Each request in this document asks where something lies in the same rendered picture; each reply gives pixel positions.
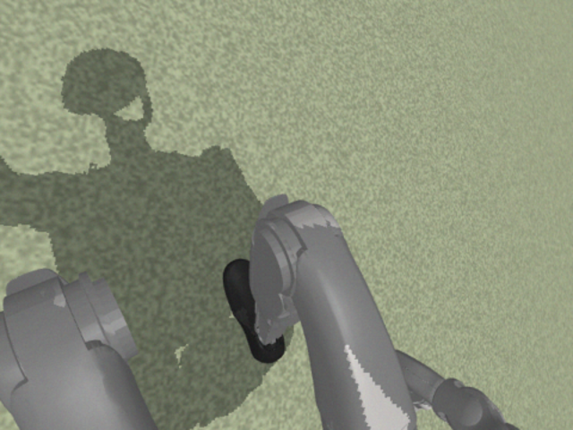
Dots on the right robot arm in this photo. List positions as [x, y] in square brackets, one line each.
[466, 408]

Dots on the right robot hand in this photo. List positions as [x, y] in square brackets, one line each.
[421, 380]

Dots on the right robot foot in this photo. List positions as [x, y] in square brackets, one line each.
[239, 296]

